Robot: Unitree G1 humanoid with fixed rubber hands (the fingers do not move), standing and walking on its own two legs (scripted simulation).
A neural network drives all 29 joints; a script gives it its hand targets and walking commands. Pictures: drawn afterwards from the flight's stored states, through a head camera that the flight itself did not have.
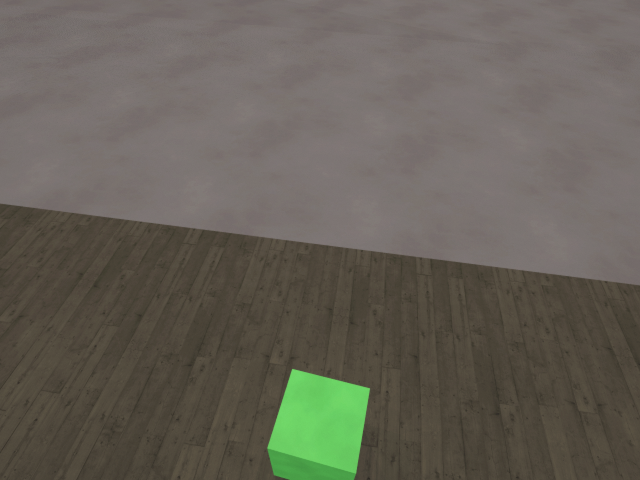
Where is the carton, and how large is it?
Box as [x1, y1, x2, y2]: [267, 369, 369, 479]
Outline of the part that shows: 292,369 267,448 274,474 289,479 353,479 356,470 369,388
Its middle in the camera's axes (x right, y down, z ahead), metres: +0.00 +0.52 +1.05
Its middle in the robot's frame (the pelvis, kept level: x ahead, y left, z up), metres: +0.40 -0.01 -0.65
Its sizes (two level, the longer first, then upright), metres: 0.210 0.200 0.250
